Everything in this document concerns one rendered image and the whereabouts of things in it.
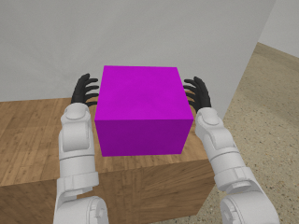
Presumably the left robot forearm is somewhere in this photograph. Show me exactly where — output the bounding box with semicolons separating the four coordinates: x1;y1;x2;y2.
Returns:
52;103;99;224

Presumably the pedestal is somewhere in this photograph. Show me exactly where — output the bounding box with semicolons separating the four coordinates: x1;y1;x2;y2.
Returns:
0;91;216;224

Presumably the robot right hand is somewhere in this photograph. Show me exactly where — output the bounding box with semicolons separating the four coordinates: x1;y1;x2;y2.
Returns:
183;77;212;114

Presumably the right robot upper arm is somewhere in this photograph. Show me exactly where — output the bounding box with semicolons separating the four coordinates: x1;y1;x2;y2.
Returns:
220;190;279;224

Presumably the carton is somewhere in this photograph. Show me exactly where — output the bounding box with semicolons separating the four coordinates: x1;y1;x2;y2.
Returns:
94;65;194;157

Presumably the left robot upper arm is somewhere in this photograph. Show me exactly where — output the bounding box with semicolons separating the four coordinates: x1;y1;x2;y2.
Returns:
53;196;109;224

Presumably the right robot forearm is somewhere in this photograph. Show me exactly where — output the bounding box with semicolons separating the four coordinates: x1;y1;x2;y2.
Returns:
194;107;280;224

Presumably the robot left hand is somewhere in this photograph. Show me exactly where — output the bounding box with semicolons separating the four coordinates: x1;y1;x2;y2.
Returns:
70;73;99;107

